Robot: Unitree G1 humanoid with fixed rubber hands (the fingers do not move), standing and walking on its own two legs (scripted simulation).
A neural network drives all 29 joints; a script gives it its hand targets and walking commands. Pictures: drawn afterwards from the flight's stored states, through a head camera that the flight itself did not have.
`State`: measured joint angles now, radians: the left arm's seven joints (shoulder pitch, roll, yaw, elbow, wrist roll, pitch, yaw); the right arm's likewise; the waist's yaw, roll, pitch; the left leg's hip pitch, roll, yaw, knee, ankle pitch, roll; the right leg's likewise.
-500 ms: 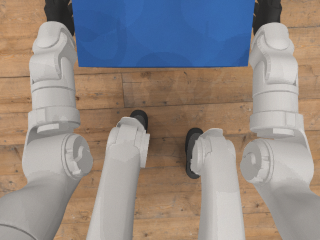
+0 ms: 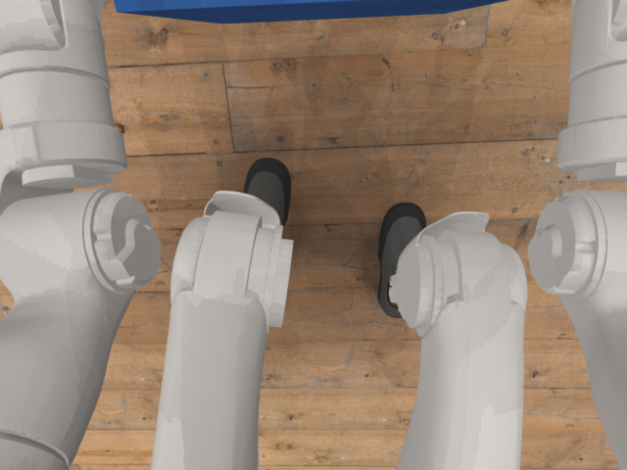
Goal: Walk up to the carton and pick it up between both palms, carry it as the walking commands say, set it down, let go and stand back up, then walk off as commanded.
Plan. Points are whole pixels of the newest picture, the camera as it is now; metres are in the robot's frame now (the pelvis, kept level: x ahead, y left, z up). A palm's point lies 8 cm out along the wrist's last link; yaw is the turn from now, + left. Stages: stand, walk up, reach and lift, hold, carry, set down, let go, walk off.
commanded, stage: set down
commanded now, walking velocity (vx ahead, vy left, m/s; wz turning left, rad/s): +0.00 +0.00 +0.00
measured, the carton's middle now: out of the picture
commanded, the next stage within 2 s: none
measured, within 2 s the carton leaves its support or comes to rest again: rests again in 0.40 s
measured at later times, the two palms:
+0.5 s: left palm out of the picture +0.53 +0.26 -0.19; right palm out of the picture +0.58 -0.12 -0.19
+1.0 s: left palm out of the picture +0.53 +0.25 -0.20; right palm out of the picture +0.58 -0.12 -0.19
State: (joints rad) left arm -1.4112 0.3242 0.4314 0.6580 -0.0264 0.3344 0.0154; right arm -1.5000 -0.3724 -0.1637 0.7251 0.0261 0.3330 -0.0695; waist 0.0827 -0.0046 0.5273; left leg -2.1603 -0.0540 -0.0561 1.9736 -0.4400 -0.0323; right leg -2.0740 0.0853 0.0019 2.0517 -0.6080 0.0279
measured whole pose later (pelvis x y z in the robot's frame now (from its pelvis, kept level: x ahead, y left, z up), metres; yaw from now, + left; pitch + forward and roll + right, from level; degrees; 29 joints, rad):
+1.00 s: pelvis +0.00 +0.00 -0.02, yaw -1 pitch +33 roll -2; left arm -1.45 0.34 0.43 0.86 -0.02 0.25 0.00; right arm -1.55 -0.37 -0.20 0.96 0.03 0.26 -0.04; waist 0.09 -0.01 0.52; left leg -2.17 -0.05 -0.06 2.04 -0.45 -0.03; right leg -2.08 0.09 0.00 2.11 -0.62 0.03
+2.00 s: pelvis +0.01 +0.00 -0.02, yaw -1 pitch +35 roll -2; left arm -1.51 0.38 0.41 1.07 -0.07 0.11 0.06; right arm -1.57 -0.40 -0.10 1.05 0.07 0.15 -0.06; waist 0.09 0.01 0.50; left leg -2.19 -0.04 -0.06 2.06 -0.48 -0.03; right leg -2.09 0.09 0.00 2.13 -0.64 0.04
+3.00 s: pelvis +0.01 -0.01 +0.06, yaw +1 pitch +29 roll +1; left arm -1.43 0.49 0.35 0.75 -0.18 0.38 0.02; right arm -1.54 -0.49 -0.12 0.76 0.14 0.42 -0.08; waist 0.09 -0.03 0.52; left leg -1.84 -0.04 -0.06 1.81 -0.48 -0.05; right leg -1.77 0.08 0.00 1.90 -0.63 -0.01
